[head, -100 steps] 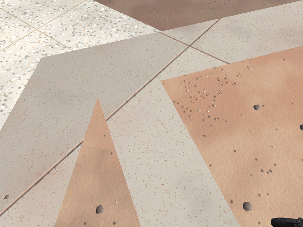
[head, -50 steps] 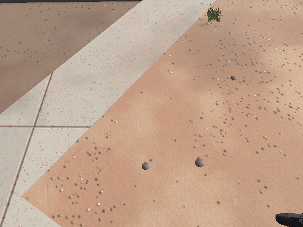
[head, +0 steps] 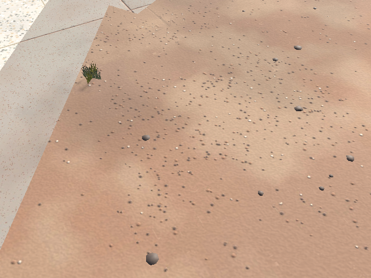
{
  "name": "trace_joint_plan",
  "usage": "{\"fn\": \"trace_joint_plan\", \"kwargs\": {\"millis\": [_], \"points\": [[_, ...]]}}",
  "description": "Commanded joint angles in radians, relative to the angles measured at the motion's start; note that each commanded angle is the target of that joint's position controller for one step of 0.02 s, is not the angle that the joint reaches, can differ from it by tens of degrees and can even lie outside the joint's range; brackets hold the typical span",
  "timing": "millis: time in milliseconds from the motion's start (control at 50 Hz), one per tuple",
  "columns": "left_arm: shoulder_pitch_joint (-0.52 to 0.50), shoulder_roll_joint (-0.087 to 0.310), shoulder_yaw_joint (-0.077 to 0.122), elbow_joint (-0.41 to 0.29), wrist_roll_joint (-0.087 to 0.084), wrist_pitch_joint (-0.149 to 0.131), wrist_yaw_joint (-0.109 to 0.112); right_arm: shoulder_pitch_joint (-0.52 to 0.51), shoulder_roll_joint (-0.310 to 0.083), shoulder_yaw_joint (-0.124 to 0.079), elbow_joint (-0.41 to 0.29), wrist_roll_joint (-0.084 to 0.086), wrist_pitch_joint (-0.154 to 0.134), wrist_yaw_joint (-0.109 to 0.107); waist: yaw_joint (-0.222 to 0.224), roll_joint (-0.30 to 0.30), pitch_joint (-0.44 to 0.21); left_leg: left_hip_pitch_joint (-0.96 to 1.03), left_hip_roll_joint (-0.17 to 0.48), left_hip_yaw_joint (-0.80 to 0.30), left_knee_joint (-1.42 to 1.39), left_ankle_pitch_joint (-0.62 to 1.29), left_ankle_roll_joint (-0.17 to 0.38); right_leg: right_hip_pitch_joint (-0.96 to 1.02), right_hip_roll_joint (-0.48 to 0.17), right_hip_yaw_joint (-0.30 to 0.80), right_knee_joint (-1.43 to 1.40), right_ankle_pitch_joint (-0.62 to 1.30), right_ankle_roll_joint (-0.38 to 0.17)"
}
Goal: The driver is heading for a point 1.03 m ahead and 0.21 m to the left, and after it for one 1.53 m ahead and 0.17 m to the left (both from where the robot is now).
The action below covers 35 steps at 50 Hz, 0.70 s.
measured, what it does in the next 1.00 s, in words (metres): walks ahead, turning left: left foot, then right foot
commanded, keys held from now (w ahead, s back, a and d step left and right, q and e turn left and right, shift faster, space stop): w+q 0.54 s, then w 0.38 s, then w+e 0.08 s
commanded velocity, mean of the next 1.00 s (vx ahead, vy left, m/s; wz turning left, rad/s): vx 0.43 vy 0.00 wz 0.31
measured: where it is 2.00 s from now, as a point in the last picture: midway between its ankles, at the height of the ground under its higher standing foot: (143, 176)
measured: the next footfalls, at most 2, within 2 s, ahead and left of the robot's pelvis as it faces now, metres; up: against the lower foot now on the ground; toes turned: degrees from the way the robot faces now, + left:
left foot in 0.06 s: +0.02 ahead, +0.12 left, +0.00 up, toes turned +3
right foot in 0.46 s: +0.33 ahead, -0.09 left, +0.00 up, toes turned +17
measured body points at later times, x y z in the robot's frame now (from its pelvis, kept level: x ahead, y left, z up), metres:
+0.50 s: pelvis +0.19 +0.00 -0.02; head +0.22 +0.00 +0.43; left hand +0.35 +0.29 -0.07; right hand +0.25 -0.29 -0.14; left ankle -0.01 +0.11 -0.71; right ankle +0.29 -0.10 -0.74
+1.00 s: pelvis +0.42 +0.12 -0.02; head +0.45 +0.15 +0.43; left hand +0.31 +0.39 -0.15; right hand +0.71 -0.02 -0.09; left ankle +0.47 +0.24 -0.74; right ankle +0.32 -0.09 -0.67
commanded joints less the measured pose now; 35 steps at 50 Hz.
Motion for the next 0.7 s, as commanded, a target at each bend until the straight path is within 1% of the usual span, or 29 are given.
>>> {"fn": "trace_joint_plan", "kwargs": {"millis": [20,40,60,80,100,120,140,160,180,200,220,260,300,340,380,400,420,440,460,480,500,520,540,560,580,600,620,660,700], "points": [[0.034,0.202,0.06,-0.016,-0.012,-0.017,0.001,-0.031,-0.082,-0.01,-0.059,0.008,-0.044,0.01,0.02,-0.134,0.035,0.035,-0.029,0.05,-0.165,0.034,0.07,-0.017,-0.26,0.278,-0.218,-0.354,-0.152],[0.022,0.184,0.055,-0.013,-0.012,-0.024,0.002,0.017,-0.077,-0.009,-0.036,0.004,-0.054,0.01,-0.003,-0.116,0.027,0.109,-0.03,0.037,-0.214,0.048,0.097,-0.049,-0.238,0.251,-0.186,-0.336,-0.132],[-0.012,0.145,0.044,-0.022,-0.006,-0.035,0.003,0.083,-0.09,-0.01,-0.014,0.003,-0.062,0.008,-0.03,-0.082,0.017,0.192,0.02,-0.046,-0.248,0.041,0.131,-0.107,-0.198,0.194,-0.094,-0.276,-0.097],[-0.051,0.084,0.03,-0.06,0.007,-0.053,-0.002,0.158,-0.166,-0.027,0.006,0.002,-0.07,0.003,-0.033,0.083,-0.008,0.288,0.159,-0.274,-0.311,-0.035,0.208,-0.242,-0.076,0.026,0.131,-0.211,-0.025],[-0.101,0.109,0.039,-0.095,-0.003,-0.078,0.0,0.2,-0.238,-0.052,0.016,0.001,-0.076,0.01,-0.054,0.233,0.046,0.324,0.3,-0.587,-0.442,-0.152,0.33,-0.418,0.01,-0.086,0.281,-0.233,0.027],[-0.156,0.165,0.056,-0.107,-0.025,-0.096,0.001,0.224,-0.203,-0.044,0.01,-0.011,-0.086,0.01,-0.094,0.198,0.102,0.353,0.352,-0.69,-0.494,-0.153,0.376,-0.546,-0.021,-0.019,0.424,-0.338,0.038],[-0.145,0.166,0.061,-0.101,-0.037,-0.109,-0.006,0.214,-0.176,-0.036,0.007,-0.015,-0.096,0.005,-0.073,0.157,0.105,0.385,0.333,-0.648,-0.483,-0.124,0.356,-0.597,-0.055,0.016,0.497,-0.291,0.034],[-0.132,0.153,0.06,-0.089,-0.031,-0.116,-0.014,0.209,-0.161,-0.033,-0.001,-0.007,-0.1,0.001,-0.066,0.129,0.09,0.423,0.292,-0.584,-0.477,-0.087,0.329,-0.628,-0.072,0.019,0.514,-0.219,0.033],[-0.141,0.151,0.061,-0.089,-0.022,-0.124,-0.021,0.21,-0.153,-0.031,-0.004,0.002,-0.098,-0.005,-0.066,0.104,0.088,0.446,0.269,-0.528,-0.473,0.011,0.308,-0.652,-0.085,0.012,0.491,-0.145,0.038],[-0.154,0.142,0.062,-0.089,-0.012,-0.129,-0.027,0.214,-0.139,-0.028,-0.007,0.003,-0.092,-0.011,-0.065,0.091,0.071,0.44,0.234,-0.465,-0.473,0.101,0.287,-0.621,-0.091,0.003,0.45,-0.087,0.047],[-0.161,0.121,0.057,-0.091,-0.009,-0.133,-0.034,0.218,-0.128,-0.025,-0.011,0.004,-0.083,-0.017,-0.062,0.09,0.06,0.41,0.2,-0.412,-0.478,0.156,0.274,-0.571,-0.082,-0.015,0.388,-0.043,0.062],[-0.185,0.075,0.044,-0.092,-0.011,-0.135,-0.045,0.211,-0.129,-0.028,-0.026,0.002,-0.07,-0.027,-0.065,0.099,0.053,0.314,0.144,-0.317,-0.477,0.226,0.251,-0.446,-0.054,-0.048,0.259,0.057,0.088],[-0.224,0.061,0.038,-0.102,-0.017,-0.135,-0.05,0.222,-0.158,-0.038,-0.036,0.003,-0.063,-0.033,-0.078,0.112,0.063,0.214,0.123,-0.284,-0.471,0.237,0.239,-0.332,-0.031,-0.06,0.144,0.133,0.102],[-0.239,0.083,0.043,-0.108,-0.026,-0.135,-0.051,0.242,-0.178,-0.046,-0.042,0.008,-0.059,-0.034,-0.081,0.123,0.067,0.151,0.137,-0.305,-0.462,0.216,0.23,-0.238,-0.02,-0.057,0.078,0.18,0.106],[-0.208,0.12,0.056,-0.106,-0.035,-0.136,-0.047,0.237,-0.188,-0.051,-0.05,0.016,-0.06,-0.034,-0.055,0.139,0.064,0.132,0.163,-0.351,-0.446,0.198,0.208,-0.156,-0.032,-0.027,0.037,0.204,0.095],[-0.179,0.138,0.064,-0.101,-0.038,-0.137,-0.043,0.225,-0.189,-0.053,-0.055,0.017,-0.06,-0.033,-0.032,0.146,0.06,0.131,0.171,-0.362,-0.422,0.217,0.195,-0.113,-0.037,-0.022,0.02,0.193,0.083],[-0.123,0.158,0.075,-0.087,-0.037,-0.138,-0.037,0.213,-0.18,-0.051,-0.061,0.015,-0.059,-0.032,0.004,0.144,0.039,0.122,0.159,-0.355,-0.367,0.277,0.175,-0.033,-0.036,-0.029,-0.005,0.183,0.065],[-0.026,0.187,0.092,-0.062,-0.033,-0.139,-0.027,0.208,-0.156,-0.044,-0.07,0.008,-0.06,-0.029,0.054,0.132,-0.016,0.095,0.113,-0.327,-0.249,0.371,0.148,0.104,-0.038,-0.038,-0.027,0.162,0.04],[0.128,0.233,0.109,-0.041,-0.021,-0.14,-0.016,0.197,-0.1,-0.026,-0.092,-0.008,-0.061,-0.025,0.127,0.068,-0.145,-0.003,0.046,-0.275,0.007,0.307,0.112,0.332,-0.156,0.07,-0.022,0.095,-0.015],[0.243,0.327,0.124,-0.019,0.009,-0.13,-0.015,0.284,0.014,0.006,-0.136,-0.002,-0.07,-0.03,0.1,-0.243,-0.316,-0.285,-0.096,-0.159,0.377,-0.1,0.051,0.626,-0.42,0.511,-0.119,-0.173,-0.144],[0.226,0.272,0.107,-0.013,0.008,-0.129,-0.025,0.32,-0.057,-0.006,-0.133,0.031,-0.076,-0.029,0.074,-0.348,-0.293,-0.423,-0.057,-0.183,0.572,-0.208,0.044,0.569,-0.483,0.77,-0.252,-0.387,-0.197],[0.154,0.194,0.085,-0.02,-0.004,-0.127,-0.023,0.251,-0.133,-0.028,-0.127,0.041,-0.072,-0.026,0.072,-0.237,-0.14,-0.48,-0.001,-0.172,0.635,-0.123,0.05,0.452,-0.452,0.623,-0.26,-0.398,-0.167],[0.112,0.158,0.075,-0.016,-0.008,-0.122,-0.019,0.184,-0.141,-0.029,-0.131,0.027,-0.068,-0.024,0.066,-0.154,-0.059,-0.462,0.039,-0.139,0.622,-0.045,0.052,0.342,-0.405,0.446,-0.249,-0.24,-0.141],[0.088,0.132,0.067,-0.001,-0.001,-0.119,-0.02,0.152,-0.121,-0.027,-0.133,0.012,-0.069,-0.021,0.05,-0.109,-0.019,-0.426,0.062,-0.137,0.579,0.01,0.055,0.25,-0.353,0.341,-0.262,-0.109,-0.129],[0.072,0.113,0.06,0.009,0.008,-0.121,-0.021,0.138,-0.104,-0.028,-0.135,0.008,-0.066,-0.016,0.031,-0.114,0.006,-0.388,0.081,-0.14,0.542,0.044,0.059,0.187,-0.314,0.257,-0.285,-0.025,-0.12],[0.065,0.117,0.061,0.019,0.009,-0.126,-0.021,0.142,-0.084,-0.024,-0.138,0.012,-0.061,-0.009,0.016,-0.142,0.012,-0.354,0.087,-0.135,0.515,0.061,0.057,0.146,-0.307,0.215,-0.308,0.02,-0.129],[0.069,0.113,0.062,0.03,0.003,-0.133,-0.022,0.136,-0.065,-0.019,-0.139,0.012,-0.057,-0.005,0.012,-0.13,0.019,-0.346,0.086,-0.128,0.487,0.063,0.055,0.127,-0.304,0.182,-0.326,0.067,-0.143],[0.074,0.136,0.069,0.052,-0.007,-0.141,-0.023,0.089,-0.046,-0.009,-0.157,0.003,-0.054,-0.002,0.004,-0.096,0.046,-0.371,0.085,-0.122,0.386,0.09,0.046,0.111,-0.313,0.134,-0.36,0.124,-0.167],[0.075,0.16,0.075,0.067,-0.013,-0.14,-0.023,0.032,-0.036,0.002,-0.174,-0.009,-0.061,0.006,0.008,-0.074,0.058,-0.374,0.091,-0.104,0.25,0.178,0.04,0.115,-0.311,0.078,-0.375,0.181,-0.175]]}}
